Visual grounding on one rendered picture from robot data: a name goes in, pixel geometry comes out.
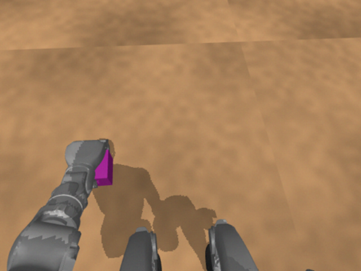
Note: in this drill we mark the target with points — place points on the left robot arm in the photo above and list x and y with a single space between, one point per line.
50 241

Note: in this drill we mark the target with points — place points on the left robot hand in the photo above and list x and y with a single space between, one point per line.
90 152

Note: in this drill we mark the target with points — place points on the cube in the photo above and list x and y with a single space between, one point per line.
104 171

